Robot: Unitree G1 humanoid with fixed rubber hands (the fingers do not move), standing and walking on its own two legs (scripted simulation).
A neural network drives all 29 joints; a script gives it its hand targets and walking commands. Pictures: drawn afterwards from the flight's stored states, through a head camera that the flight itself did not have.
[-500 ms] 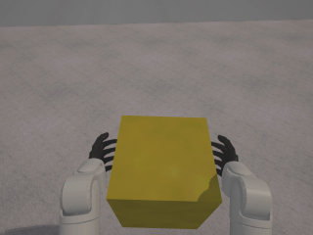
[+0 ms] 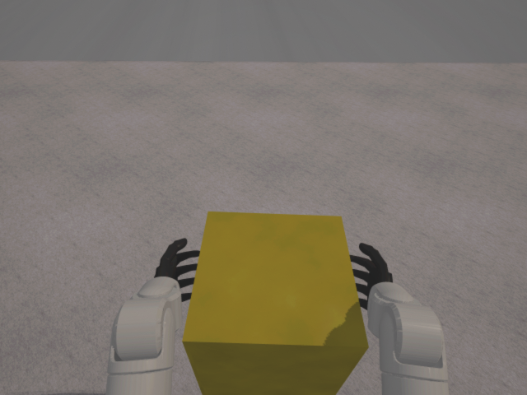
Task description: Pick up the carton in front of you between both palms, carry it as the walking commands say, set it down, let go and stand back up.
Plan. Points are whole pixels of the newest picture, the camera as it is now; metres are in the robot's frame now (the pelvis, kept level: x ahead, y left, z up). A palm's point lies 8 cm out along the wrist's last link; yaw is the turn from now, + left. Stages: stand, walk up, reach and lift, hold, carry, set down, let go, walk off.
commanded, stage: carry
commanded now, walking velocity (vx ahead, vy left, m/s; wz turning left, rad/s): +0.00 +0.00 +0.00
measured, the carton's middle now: (270, 311) +0.28 +0.00 -0.01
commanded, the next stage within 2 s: hold in 1.52 s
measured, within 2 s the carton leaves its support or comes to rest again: neither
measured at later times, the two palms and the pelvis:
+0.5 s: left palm (168, 320) +0.24 +0.15 +0.03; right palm (375, 325) +0.24 -0.15 +0.03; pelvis -0.05 +0.00 +0.00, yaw +0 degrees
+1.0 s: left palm (156, 337) +0.21 +0.16 +0.04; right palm (374, 342) +0.22 -0.14 +0.04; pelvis -0.08 +0.01 +0.00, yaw +0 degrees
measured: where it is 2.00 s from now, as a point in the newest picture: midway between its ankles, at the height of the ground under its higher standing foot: outside the picture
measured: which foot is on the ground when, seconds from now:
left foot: down 0.00-1.00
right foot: down 0.00-1.00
